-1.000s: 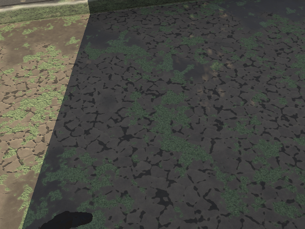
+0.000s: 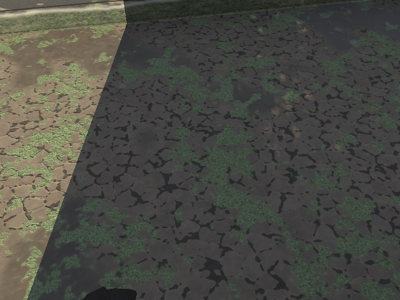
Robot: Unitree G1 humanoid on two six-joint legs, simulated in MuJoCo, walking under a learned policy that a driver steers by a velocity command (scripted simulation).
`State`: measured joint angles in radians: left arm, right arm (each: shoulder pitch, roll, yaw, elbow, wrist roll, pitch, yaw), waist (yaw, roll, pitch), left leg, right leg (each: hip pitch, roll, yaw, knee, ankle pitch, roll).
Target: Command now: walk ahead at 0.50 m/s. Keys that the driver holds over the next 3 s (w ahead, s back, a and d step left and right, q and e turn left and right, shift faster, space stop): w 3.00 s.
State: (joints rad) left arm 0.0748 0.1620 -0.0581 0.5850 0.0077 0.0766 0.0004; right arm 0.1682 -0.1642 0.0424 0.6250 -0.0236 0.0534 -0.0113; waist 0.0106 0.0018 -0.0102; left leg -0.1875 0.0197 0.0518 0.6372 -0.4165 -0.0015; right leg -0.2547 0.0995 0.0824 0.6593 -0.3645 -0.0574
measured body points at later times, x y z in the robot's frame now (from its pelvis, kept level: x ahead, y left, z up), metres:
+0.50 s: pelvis +0.00 +0.00 +0.00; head -0.01 +0.00 +0.45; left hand +0.20 +0.20 -0.07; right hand +0.20 -0.20 -0.08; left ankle -0.04 +0.12 -0.72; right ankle -0.01 -0.09 -0.72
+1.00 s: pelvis +0.00 +0.00 +0.00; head -0.01 +0.00 +0.45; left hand +0.21 +0.19 -0.07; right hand +0.19 -0.20 -0.09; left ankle -0.04 +0.12 -0.72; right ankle -0.01 -0.09 -0.72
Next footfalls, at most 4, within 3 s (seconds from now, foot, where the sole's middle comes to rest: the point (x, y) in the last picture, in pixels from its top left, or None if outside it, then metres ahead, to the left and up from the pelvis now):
none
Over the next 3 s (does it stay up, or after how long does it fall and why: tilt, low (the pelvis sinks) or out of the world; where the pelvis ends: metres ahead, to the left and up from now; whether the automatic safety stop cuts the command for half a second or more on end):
stays up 0.00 0.00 0.00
